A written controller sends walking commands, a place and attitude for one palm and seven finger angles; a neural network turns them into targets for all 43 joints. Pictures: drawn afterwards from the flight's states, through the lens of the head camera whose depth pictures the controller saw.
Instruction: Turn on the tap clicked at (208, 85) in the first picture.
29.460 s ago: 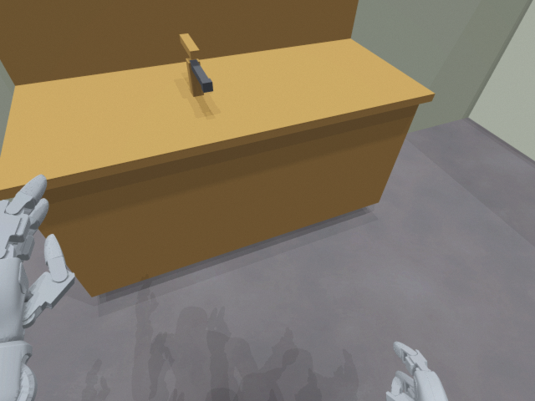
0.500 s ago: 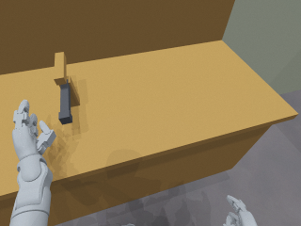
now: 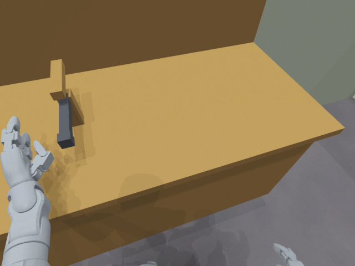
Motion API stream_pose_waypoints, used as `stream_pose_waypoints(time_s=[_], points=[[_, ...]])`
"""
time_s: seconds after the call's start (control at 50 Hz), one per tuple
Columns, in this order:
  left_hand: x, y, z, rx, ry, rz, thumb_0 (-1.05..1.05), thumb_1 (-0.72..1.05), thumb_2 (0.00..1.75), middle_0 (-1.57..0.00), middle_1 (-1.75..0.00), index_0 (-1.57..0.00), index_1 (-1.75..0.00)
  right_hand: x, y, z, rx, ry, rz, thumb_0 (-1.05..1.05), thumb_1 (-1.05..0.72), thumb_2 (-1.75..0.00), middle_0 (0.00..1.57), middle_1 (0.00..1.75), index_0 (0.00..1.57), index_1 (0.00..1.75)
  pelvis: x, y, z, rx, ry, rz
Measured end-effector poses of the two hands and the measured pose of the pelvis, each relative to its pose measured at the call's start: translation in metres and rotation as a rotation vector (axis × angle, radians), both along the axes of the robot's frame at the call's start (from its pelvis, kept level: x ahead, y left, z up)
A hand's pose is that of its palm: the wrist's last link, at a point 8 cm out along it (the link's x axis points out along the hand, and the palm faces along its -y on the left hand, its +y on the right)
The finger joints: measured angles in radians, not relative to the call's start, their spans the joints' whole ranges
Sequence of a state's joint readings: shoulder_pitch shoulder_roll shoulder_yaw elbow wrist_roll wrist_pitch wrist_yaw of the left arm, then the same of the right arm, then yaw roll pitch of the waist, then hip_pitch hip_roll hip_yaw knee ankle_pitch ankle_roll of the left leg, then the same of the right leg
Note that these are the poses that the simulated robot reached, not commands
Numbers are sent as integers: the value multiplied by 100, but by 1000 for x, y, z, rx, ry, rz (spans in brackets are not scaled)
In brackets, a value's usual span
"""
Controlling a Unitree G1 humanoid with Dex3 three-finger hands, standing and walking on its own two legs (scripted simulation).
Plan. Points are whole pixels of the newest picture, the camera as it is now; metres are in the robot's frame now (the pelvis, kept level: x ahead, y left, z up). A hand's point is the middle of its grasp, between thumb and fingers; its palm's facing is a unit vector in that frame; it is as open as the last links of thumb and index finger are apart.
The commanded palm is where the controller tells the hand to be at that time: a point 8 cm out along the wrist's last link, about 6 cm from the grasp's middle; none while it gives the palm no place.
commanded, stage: reach beside the lever's end, fingers flat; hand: left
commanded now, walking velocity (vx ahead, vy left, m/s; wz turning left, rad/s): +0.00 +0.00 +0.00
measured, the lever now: (66, 140) +0.37 +0.28 +0.07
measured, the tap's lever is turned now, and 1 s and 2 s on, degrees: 0 5 30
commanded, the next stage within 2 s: push the lever round in 0.14 s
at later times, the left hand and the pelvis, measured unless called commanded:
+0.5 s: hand (55, 155) +0.33 +0.29 +0.06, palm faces +0.54 -0.84 -0.07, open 7.8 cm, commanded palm +0.29 +0.32 +0.06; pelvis +0.00 +0.01 +0.00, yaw +0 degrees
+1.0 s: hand (71, 152) +0.34 +0.26 +0.06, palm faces +0.54 -0.84 -0.07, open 7.8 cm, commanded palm +0.30 +0.29 +0.06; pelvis +0.00 +0.00 +0.00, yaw +0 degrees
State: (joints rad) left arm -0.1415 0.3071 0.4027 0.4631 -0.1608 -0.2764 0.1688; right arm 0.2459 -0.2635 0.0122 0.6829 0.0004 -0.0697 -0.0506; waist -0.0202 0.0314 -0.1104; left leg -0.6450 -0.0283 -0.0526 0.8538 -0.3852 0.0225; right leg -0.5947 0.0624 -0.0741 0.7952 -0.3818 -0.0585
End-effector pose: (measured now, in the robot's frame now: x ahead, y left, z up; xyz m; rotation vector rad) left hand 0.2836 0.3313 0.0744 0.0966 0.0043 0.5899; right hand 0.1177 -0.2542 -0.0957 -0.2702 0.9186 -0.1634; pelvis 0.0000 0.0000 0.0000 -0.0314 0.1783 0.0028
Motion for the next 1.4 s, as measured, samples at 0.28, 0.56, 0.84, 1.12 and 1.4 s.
stream_pose_waypoints(time_s=[0.28, 0.56, 0.84, 1.12, 1.4], points=[[-4, 1, -9, -9, -18, 11, 1, 90, 90, -15, -15, -15, -15, 10, 6, -1, -9, -7, 28, 1, -91, -90, 21, 30, 20, 30, -3, 2, -3, -6, 7, 9], [5, -9, -12, -38, 15, -8, 1, 90, 90, -15, -15, -15, -15, 10, 14, 2, 8, -15, 21, 1, -91, -90, 21, 30, 20, 30, 1, 7, -1, -7, 3, 6], [16, -30, -11, -23, 2, -23, 1, 90, 90, -15, -15, -15, -15, 8, 15, -3, 17, 6, 16, 1, -91, -90, 21, 30, 20, 30, 2, 7, -3, -6, 6, 5], [11, -42, -12, -38, -1, 20, 1, 91, 90, -15, -15, -15, -15, 14, 9, 0, 23, -6, 23, 1, -91, -90, 21, 30, 20, 30, 2, 0, -2, -1, -4, 7], [20, -64, -12, -43, -9, 73, 1, 91, 91, -15, -15, -15, -15, 15, 6, -4, 25, 1, 31, 1, -91, -90, 21, 30, 20, 30, -1, -4, -4, 1, 2, 15]])
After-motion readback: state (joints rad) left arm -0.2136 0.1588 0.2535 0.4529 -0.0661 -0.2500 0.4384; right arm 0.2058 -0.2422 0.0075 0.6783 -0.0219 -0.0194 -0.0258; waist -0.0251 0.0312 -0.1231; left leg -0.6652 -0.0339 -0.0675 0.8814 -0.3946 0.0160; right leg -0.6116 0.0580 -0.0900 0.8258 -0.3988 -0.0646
